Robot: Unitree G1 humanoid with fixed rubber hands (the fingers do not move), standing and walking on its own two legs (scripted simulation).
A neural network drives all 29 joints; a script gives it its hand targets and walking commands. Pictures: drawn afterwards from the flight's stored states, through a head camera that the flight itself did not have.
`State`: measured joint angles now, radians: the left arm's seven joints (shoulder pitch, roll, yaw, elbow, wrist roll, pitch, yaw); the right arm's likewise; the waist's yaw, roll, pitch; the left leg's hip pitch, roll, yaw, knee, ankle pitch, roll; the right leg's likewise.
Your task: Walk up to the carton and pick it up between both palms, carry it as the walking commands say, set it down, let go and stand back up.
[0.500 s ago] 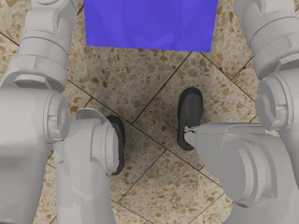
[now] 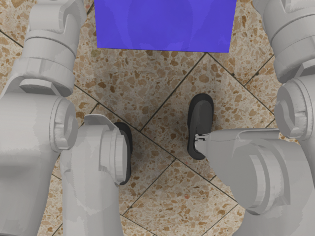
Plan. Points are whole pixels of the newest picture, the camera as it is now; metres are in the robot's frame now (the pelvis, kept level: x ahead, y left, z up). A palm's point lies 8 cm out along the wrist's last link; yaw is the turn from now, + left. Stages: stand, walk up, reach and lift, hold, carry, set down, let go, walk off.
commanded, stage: reach and lift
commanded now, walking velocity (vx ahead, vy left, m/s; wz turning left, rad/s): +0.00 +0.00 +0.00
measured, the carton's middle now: out of the picture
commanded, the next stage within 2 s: none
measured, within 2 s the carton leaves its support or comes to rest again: neither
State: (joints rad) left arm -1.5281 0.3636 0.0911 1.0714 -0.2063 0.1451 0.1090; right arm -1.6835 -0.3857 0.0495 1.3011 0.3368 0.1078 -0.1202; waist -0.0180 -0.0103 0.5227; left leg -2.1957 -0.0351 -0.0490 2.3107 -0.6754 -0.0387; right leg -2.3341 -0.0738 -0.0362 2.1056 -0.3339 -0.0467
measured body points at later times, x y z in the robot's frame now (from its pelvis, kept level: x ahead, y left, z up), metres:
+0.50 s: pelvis -0.01 +0.01 +0.01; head +0.35 +0.01 +0.27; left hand +0.56 +0.16 -0.14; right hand +0.57 -0.16 -0.13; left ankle +0.09 +0.13 -0.32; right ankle +0.18 -0.12 -0.32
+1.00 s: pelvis -0.02 +0.00 +0.04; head +0.33 +0.00 +0.32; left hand +0.54 +0.15 -0.08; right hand +0.55 -0.16 -0.08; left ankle +0.09 +0.13 -0.32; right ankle +0.18 -0.12 -0.32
